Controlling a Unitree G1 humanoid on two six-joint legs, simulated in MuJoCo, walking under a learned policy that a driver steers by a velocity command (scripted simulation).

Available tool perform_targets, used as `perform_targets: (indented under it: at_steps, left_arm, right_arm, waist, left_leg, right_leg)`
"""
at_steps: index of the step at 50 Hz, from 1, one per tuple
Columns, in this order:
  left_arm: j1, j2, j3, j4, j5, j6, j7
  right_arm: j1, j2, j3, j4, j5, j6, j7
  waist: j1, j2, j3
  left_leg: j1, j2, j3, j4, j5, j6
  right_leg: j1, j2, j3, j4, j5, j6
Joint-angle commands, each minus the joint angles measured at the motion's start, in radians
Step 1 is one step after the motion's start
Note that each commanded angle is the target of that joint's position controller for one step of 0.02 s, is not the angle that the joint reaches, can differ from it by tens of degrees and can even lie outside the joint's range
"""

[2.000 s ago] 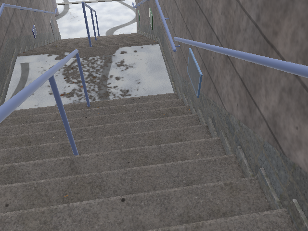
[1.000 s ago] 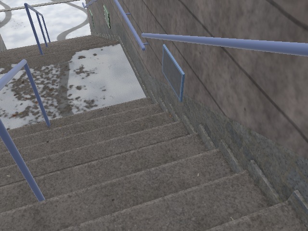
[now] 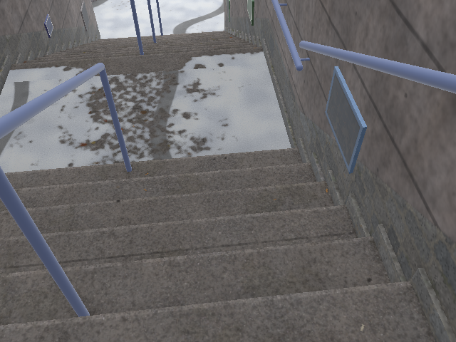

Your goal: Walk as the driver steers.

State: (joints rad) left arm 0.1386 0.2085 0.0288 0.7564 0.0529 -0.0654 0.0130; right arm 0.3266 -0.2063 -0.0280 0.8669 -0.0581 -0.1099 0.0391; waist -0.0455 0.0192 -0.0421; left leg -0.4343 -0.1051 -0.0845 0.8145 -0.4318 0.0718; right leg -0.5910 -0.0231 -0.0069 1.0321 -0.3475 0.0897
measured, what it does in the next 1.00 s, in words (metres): steps on the spot: right foot, then left foot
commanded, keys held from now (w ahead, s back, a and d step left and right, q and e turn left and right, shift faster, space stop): q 0.18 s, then no key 0.46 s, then w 0.24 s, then no key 0.12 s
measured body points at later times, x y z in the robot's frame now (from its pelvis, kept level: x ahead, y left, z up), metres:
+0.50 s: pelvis +0.00 -0.03 +0.01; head +0.02 -0.04 +0.46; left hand +0.08 +0.23 -0.11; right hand +0.11 -0.28 -0.13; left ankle -0.06 +0.10 -0.71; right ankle +0.01 -0.13 -0.71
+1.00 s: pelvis +0.06 +0.01 +0.00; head +0.06 +0.02 +0.45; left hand +0.00 +0.27 -0.14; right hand +0.21 -0.20 -0.12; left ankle -0.02 +0.09 -0.71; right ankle +0.02 -0.12 -0.67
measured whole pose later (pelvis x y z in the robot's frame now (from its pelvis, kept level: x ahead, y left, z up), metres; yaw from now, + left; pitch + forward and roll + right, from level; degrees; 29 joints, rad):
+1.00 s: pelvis +0.06 +0.01 +0.00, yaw +13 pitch +0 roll +1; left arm 0.39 0.23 0.07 0.94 0.04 -0.09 -0.01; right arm 0.27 -0.20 -0.05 0.86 -0.08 -0.15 0.04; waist 0.02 -0.03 0.01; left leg -0.23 -0.04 0.07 0.72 -0.47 0.07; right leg -0.36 -0.03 0.02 1.01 -0.57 -0.09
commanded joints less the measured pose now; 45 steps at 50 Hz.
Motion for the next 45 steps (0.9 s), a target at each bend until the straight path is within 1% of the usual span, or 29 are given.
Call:
perform_targets:
  at_steps: [1, 2, 3, 4, 5, 6, 7, 9, 10, 11, 13, 15, 18, 21, 23, 24, 25, 26, 27, 29, 31, 32, 33, 34, 35, 37, 39, 42, 45]
  left_arm:
    - [-0.095, 0.040, -0.009, -0.090, -0.057, 0.014, 0.021]
    - [-0.049, 0.053, -0.010, -0.077, -0.062, 0.010, 0.019]
    - [0.011, 0.114, 0.003, -0.060, -0.059, -0.001, 0.022]
    - [0.091, 0.216, 0.035, -0.049, -0.030, -0.015, 0.034]
    - [0.263, 0.273, 0.069, -0.033, 0.024, -0.024, 0.031]
    - [0.354, 0.265, 0.075, 0.004, 0.067, -0.026, 0.016]
    - [0.278, 0.233, 0.072, 0.009, 0.051, -0.019, -0.006]
    - [0.086, 0.118, 0.040, -0.046, -0.031, -0.005, -0.038]
    - [0.051, 0.102, 0.037, -0.061, -0.036, -0.002, -0.045]
    - [0.029, 0.104, 0.035, -0.072, -0.017, 0.002, -0.047]
    - [0.045, 0.123, 0.032, -0.056, 0.013, 0.004, -0.048]
    - [0.029, 0.104, 0.010, -0.032, 0.003, -0.004, -0.067]
    - [-0.092, 0.099, -0.026, -0.034, -0.037, -0.022, -0.108]
    - [0.011, 0.192, -0.009, 0.037, -0.072, -0.032, -0.121]
    - [0.009, 0.236, 0.010, 0.054, -0.079, -0.026, -0.147]
    - [0.071, 0.237, 0.027, 0.038, -0.070, -0.021, -0.134]
    - [0.130, 0.239, 0.044, 0.015, -0.061, -0.025, -0.088]
    - [0.067, 0.255, 0.052, -0.007, -0.056, -0.028, -0.055]
    - [-0.025, 0.236, 0.056, -0.036, -0.041, -0.026, -0.042]
    - [0.037, 0.164, 0.045, 0.011, -0.050, -0.028, -0.037]
    - [0.073, 0.121, 0.037, 0.051, -0.053, -0.027, -0.060]
    - [0.058, 0.120, 0.038, 0.055, -0.052, -0.030, -0.075]
    - [0.056, 0.160, 0.053, 0.064, -0.046, -0.032, -0.087]
    - [0.055, 0.220, 0.081, 0.064, -0.034, -0.035, -0.078]
    - [0.071, 0.229, 0.091, 0.072, -0.025, -0.037, -0.064]
    - [0.125, 0.182, 0.083, 0.090, -0.017, -0.049, -0.028]
    - [0.147, 0.153, 0.073, 0.094, -0.022, -0.066, -0.007]
    - [0.266, 0.163, 0.073, 0.121, -0.015, -0.068, 0.001]
    - [0.242, 0.170, 0.063, 0.119, -0.011, -0.059, 0.016]
  right_arm:
    - [0.195, -0.185, -0.066, -0.007, 0.033, 0.005, -0.031]
    - [0.156, -0.153, -0.054, -0.024, 0.038, 0.017, -0.030]
    - [0.122, -0.112, -0.042, -0.060, 0.049, 0.022, -0.022]
    - [0.081, -0.055, -0.023, -0.109, 0.049, 0.026, -0.010]
    - [-0.050, -0.042, -0.013, -0.177, 0.034, 0.031, -0.012]
    - [-0.123, -0.096, -0.030, -0.201, 0.040, 0.047, -0.036]
    - [-0.068, -0.106, -0.034, -0.164, 0.038, 0.064, -0.058]
    - [0.036, -0.150, -0.037, -0.110, -0.007, 0.079, -0.068]
    - [0.069, -0.131, -0.025, -0.110, -0.031, 0.075, -0.057]
    - [0.085, -0.110, -0.016, -0.108, -0.031, 0.071, -0.042]
    - [0.087, -0.110, -0.012, -0.100, -0.004, 0.067, -0.012]
    - [0.096, -0.133, -0.023, -0.081, -0.004, 0.063, 0.010]
    - [0.110, -0.130, -0.027, -0.053, -0.018, 0.063, 0.042]
    - [0.008, -0.120, -0.022, -0.059, 0.012, 0.060, 0.046]
    - [0.029, -0.143, -0.029, -0.050, 0.037, 0.060, 0.018]
    - [-0.031, -0.230, -0.046, -0.081, 0.038, 0.054, -0.012]
    - [-0.131, -0.272, -0.055, -0.127, 0.017, 0.045, -0.033]
    - [-0.159, -0.251, -0.056, -0.129, 0.016, 0.039, -0.032]
    - [-0.128, -0.214, -0.048, -0.106, 0.036, 0.043, -0.024]
    - [-0.075, -0.190, -0.048, -0.086, 0.060, 0.049, -0.006]
    - [-0.031, -0.165, -0.043, -0.062, 0.061, 0.048, 0.019]
    - [-0.039, -0.163, -0.043, -0.062, 0.062, 0.049, 0.029]
    - [-0.016, -0.190, -0.056, -0.053, 0.053, 0.053, 0.034]
    - [-0.004, -0.231, -0.075, -0.045, 0.035, 0.056, 0.023]
    - [0.006, -0.239, -0.083, -0.041, 0.024, 0.054, 0.011]
    - [0.015, -0.186, -0.073, -0.034, 0.010, 0.042, -0.017]
    - [-0.086, -0.123, -0.057, -0.066, 0.010, 0.030, -0.028]
    - [-0.157, -0.067, -0.044, -0.089, -0.007, 0.015, -0.013]
    - [-0.134, -0.040, -0.032, -0.066, -0.006, -0.022, 0.005]
  waist:
    - [-0.072, 0.091, -0.033]
    - [-0.040, 0.087, -0.073]
    - [-0.007, -0.004, -0.155]
    - [0.039, -0.183, -0.243]
    - [0.180, -0.251, -0.262]
    - [0.214, -0.081, -0.164]
    - [0.150, -0.020, -0.100]
    - [0.044, -0.077, -0.098]
    - [0.012, -0.088, -0.112]
    - [0.001, -0.072, -0.112]
    - [0.021, -0.035, -0.084]
    - [0.008, -0.060, -0.061]
    - [-0.036, -0.096, -0.061]
    - [0.033, -0.131, -0.023]
    - [0.002, -0.117, -0.055]
    - [0.070, -0.052, -0.103]
    - [0.146, 0.034, -0.141]
    - [0.122, 0.068, -0.093]
    - [0.098, 0.079, 0.001]
    - [0.087, 0.050, 0.060]
    - [0.074, 0.008, 0.057]
    - [0.071, -0.009, 0.041]
    - [0.057, -0.012, 0.036]
    - [0.051, -0.002, 0.071]
    - [0.051, 0.008, 0.099]
    - [0.058, 0.009, 0.106]
    - [0.089, -0.046, 0.089]
    - [0.130, -0.170, 0.119]
    - [0.085, -0.115, 0.143]
  left_leg:
    - [0.360, 0.383, -0.615, -0.168, 0.699, 0.303]
    - [0.357, 0.354, -0.624, -0.133, 0.700, 0.289]
    - [0.226, 0.278, -0.538, -0.073, 0.646, 0.231]
    - [-0.144, 0.127, -0.318, 0.020, 0.363, 0.086]
    - [-0.527, -0.079, -0.130, 0.279, -0.250, -0.081]
    - [-0.691, -0.062, -0.149, 0.465, -0.328, -0.137]
    - [-0.707, -0.022, -0.167, 0.578, -0.235, -0.168]
    - [-0.560, 0.030, -0.109, 0.683, -0.050, -0.184]
    - [-0.470, 0.029, -0.056, 0.783, 0.033, -0.184]
    - [-0.417, 0.022, -0.031, 0.846, 0.098, -0.180]
    - [-0.380, 0.025, -0.029, 0.853, 0.203, -0.179]
    - [-0.323, 0.067, -0.049, 0.777, 0.266, -0.194]
    - [-0.125, 0.167, 0.015, 0.487, 0.232, -0.253]
    - [0.013, 0.178, 0.115, 0.014, 0.056, -0.277]
    - [0.140, 0.161, 0.131, -0.201, 0.283, -0.225]
    - [0.141, 0.151, 0.087, -0.184, 0.472, -0.142]
    - [0.117, 0.168, 0.062, -0.202, 0.525, -0.038]
    - [0.042, 0.184, 0.037, -0.266, 0.341, 0.022]
    - [-0.051, 0.189, -0.009, -0.337, 0.175, 0.047]
    - [-0.054, 0.191, -0.022, -0.368, 0.077, 0.043]
    - [-0.040, 0.174, 0.012, -0.358, 0.045, 0.009]
    - [-0.033, 0.154, 0.045, -0.349, 0.055, -0.014]
    - [-0.007, 0.145, 0.064, -0.364, -0.067, -0.014]
    - [-0.004, 0.149, 0.063, -0.365, -0.191, 0.023]
    - [-0.005, 0.161, 0.047, -0.371, -0.276, 0.063]
    - [0.012, 0.181, 0.024, -0.357, -0.240, 0.108]
    - [-0.009, 0.162, 0.067, -0.281, -0.127, 0.100]
    - [-0.077, 0.083, 0.138, -0.041, -0.100, 0.076]
    - [-0.012, 0.083, 0.155, -0.067, -0.074, 0.061]
  right_leg:
    - [-0.216, 0.007, 0.108, -0.261, -0.072, -0.002]
    - [-0.155, 0.012, 0.112, -0.335, 0.094, -0.028]
    - [0.071, -0.044, 0.140, -0.327, 0.477, -0.115]
    - [0.517, -0.165, 0.268, -0.368, 0.878, -0.318]
    - [0.833, -0.357, 0.545, -0.506, 1.068, -0.581]
    - [0.835, -0.432, 0.619, -0.523, 1.053, -0.595]
    - [0.723, -0.407, 0.515, -0.524, 1.039, -0.541]
    - [0.486, -0.298, 0.280, -0.527, 1.005, -0.425]
    - [0.360, -0.253, 0.200, -0.533, 0.969, -0.402]
    - [0.269, -0.222, 0.148, -0.558, 0.910, -0.402]
    - [0.218, -0.198, 0.071, -0.600, 0.770, -0.398]
    - [0.191, -0.182, 0.022, -0.605, 0.644, -0.350]
    - [0.109, -0.155, -0.030, -0.570, 0.468, -0.246]
    - [0.211, -0.173, 0.055, -0.525, 0.323, -0.202]
    - [0.279, -0.207, 0.116, -0.462, 0.510, -0.234]
    - [0.337, -0.173, 0.105, -0.433, 0.468, -0.217]
    - [0.342, -0.109, 0.027, -0.385, 0.258, -0.192]
    - [0.309, -0.060, -0.068, -0.397, 0.046, -0.167]
    - [0.277, -0.031, -0.127, -0.389, -0.062, -0.158]
    - [0.273, -0.031, -0.122, -0.413, -0.033, -0.154]
    - [0.338, -0.032, -0.107, -0.449, 0.072, -0.144]
    - [0.378, -0.037, -0.097, -0.472, 0.128, -0.142]
    - [0.385, -0.034, -0.094, -0.499, -0.011, -0.147]
    - [0.352, -0.029, -0.090, -0.514, -0.201, -0.174]
    - [0.322, -0.042, -0.067, -0.532, -0.319, -0.206]
    - [0.355, -0.100, 0.027, -0.565, -0.342, -0.275]
    - [0.435, -0.160, 0.126, -0.613, -0.300, -0.331]
    - [0.484, -0.285, 0.342, -0.715, -0.315, -0.432]
    - [0.412, -0.256, 0.270, -0.635, -0.178, -0.396]
Velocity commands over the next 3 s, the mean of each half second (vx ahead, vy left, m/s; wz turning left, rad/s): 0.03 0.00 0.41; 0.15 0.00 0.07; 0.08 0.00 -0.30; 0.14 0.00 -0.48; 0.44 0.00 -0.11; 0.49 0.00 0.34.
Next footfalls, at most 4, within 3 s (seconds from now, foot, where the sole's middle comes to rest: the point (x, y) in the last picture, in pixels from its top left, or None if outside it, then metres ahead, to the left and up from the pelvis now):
0.04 right None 0.05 -0.13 -0.74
0.46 left None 0.02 0.10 -0.74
1.36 right None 0.35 -0.06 -0.91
1.86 left None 0.35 0.13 -0.91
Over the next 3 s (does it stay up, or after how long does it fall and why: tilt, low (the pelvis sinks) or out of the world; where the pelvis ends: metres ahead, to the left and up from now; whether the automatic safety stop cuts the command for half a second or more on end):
stays up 0.91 -0.03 -0.48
